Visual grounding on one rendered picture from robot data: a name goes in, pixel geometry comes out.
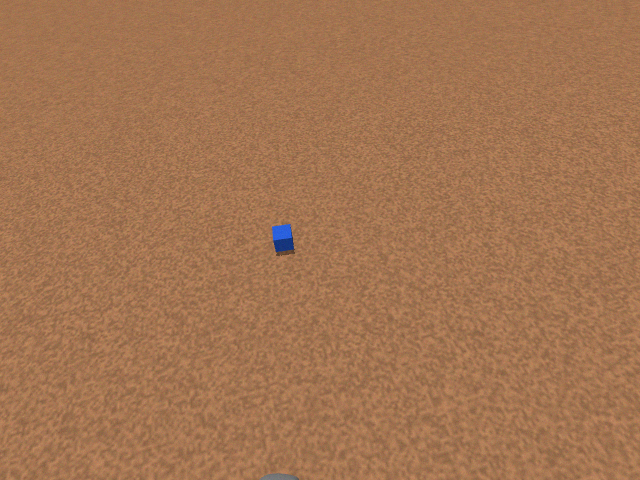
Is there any cube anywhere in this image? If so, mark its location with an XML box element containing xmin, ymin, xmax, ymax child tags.
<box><xmin>272</xmin><ymin>224</ymin><xmax>294</xmax><ymax>252</ymax></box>

